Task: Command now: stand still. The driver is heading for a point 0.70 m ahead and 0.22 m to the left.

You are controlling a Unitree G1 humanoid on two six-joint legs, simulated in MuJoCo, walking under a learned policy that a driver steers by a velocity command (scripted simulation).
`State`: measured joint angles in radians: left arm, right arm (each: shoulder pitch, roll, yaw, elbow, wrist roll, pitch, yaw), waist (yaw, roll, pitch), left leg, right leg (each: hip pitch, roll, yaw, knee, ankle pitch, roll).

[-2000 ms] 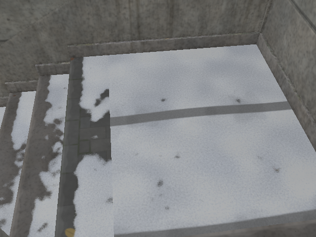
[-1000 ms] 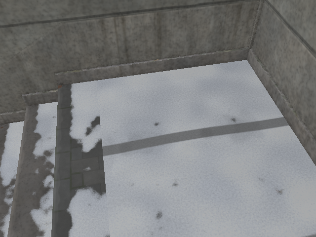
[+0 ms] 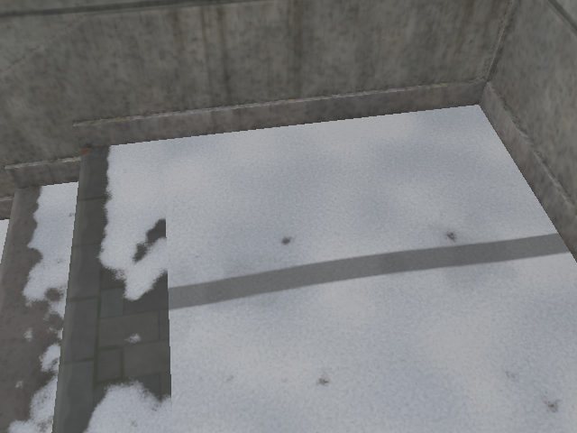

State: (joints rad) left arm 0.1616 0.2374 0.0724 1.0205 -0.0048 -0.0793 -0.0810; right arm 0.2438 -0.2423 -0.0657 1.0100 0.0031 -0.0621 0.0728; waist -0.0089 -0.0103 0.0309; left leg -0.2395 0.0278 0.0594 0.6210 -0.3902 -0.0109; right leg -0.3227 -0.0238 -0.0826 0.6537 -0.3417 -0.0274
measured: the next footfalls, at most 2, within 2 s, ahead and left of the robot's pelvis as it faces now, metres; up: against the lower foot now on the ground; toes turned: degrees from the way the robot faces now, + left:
right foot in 0.82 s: +0.40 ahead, -0.17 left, -0.17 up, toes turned +0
left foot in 1.36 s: +0.63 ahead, +0.15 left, -0.17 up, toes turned +21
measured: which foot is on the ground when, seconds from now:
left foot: down 0.00-0.82, up 0.84-1.00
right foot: down 0.00-0.46, up 0.48-0.80, down 0.82-1.00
